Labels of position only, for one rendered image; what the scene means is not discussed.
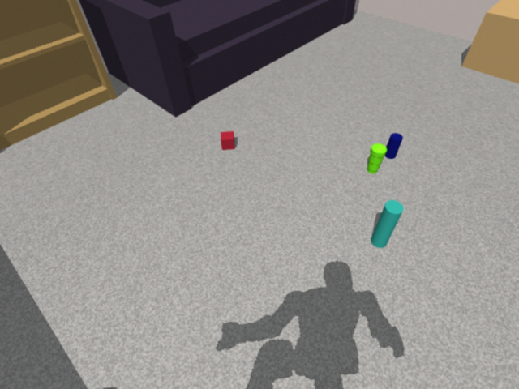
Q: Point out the sofa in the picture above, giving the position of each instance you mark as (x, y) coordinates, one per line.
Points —
(177, 53)

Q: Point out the bookshelf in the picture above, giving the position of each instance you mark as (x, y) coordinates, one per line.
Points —
(50, 69)

